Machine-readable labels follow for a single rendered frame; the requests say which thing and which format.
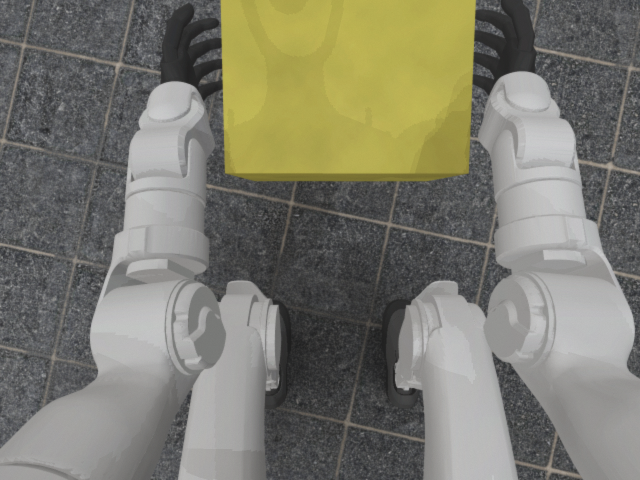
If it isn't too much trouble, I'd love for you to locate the robot left hand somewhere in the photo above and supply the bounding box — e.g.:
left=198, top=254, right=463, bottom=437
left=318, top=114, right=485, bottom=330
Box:
left=160, top=3, right=223, bottom=102

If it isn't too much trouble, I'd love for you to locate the left robot foot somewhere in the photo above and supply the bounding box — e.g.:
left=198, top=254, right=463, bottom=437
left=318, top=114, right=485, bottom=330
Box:
left=265, top=300, right=291, bottom=409

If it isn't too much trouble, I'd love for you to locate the robot right upper arm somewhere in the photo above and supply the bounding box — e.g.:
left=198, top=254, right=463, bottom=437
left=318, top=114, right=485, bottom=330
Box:
left=483, top=271, right=640, bottom=480

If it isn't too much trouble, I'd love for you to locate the robot left upper arm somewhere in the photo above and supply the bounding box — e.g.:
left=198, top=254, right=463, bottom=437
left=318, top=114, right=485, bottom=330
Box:
left=0, top=279, right=226, bottom=480

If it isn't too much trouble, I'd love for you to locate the robot right hand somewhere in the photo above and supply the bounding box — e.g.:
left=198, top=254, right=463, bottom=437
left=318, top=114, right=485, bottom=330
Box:
left=472, top=0, right=537, bottom=95

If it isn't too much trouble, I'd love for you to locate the robot right forearm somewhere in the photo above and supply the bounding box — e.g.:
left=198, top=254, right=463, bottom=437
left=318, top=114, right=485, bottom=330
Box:
left=478, top=71, right=635, bottom=347

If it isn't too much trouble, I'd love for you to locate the left robot shin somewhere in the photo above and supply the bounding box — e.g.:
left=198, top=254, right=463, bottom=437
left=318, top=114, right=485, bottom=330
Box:
left=218, top=280, right=280, bottom=388

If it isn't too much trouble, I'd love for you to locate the robot left forearm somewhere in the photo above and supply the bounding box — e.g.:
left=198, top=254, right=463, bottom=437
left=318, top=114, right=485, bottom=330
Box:
left=90, top=81, right=215, bottom=363

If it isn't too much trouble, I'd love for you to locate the carton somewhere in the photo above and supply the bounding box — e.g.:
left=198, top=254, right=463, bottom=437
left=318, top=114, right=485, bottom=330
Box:
left=221, top=0, right=476, bottom=181

